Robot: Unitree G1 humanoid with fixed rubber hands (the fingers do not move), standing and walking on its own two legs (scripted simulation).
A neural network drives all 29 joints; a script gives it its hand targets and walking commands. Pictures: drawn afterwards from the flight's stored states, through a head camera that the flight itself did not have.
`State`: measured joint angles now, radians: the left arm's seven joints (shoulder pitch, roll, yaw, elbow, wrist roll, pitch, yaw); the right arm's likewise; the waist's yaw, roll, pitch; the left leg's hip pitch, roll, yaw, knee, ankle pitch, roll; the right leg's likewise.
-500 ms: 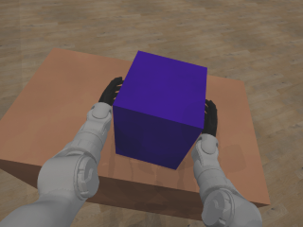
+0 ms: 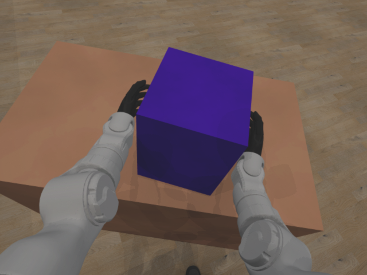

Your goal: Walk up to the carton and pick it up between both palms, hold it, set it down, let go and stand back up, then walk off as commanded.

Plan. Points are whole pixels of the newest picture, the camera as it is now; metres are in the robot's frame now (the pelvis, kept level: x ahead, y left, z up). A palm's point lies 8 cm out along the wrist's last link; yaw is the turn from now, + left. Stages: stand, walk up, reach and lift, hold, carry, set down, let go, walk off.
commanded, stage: set down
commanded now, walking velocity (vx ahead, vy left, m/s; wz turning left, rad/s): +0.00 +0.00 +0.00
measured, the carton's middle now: (191, 126) +0.44 -0.10 +0.00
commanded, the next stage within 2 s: none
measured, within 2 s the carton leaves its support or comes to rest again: rests again in 1.86 s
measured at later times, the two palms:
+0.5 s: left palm (127, 112) +0.48 +0.04 +0.03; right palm (249, 145) +0.36 -0.22 +0.02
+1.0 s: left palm (127, 114) +0.48 +0.04 +0.03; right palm (250, 146) +0.36 -0.22 +0.02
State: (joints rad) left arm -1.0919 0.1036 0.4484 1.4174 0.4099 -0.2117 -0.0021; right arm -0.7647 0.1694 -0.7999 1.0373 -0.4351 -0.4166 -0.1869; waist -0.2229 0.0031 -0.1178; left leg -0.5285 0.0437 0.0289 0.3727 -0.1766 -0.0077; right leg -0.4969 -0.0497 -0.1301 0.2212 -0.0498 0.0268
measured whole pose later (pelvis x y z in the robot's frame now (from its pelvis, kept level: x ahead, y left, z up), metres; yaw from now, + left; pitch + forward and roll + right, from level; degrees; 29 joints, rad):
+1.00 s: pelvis -0.01 +0.00 -0.01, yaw +0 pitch +22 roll -2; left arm -1.12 0.11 0.55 1.39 0.50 -0.25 -0.02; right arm -0.83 0.18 -0.86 1.04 -0.50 -0.45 -0.18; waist -0.24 -0.01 -0.11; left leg -0.62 0.04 0.02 0.43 -0.18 -0.01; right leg -0.60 -0.05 -0.13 0.28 -0.06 0.02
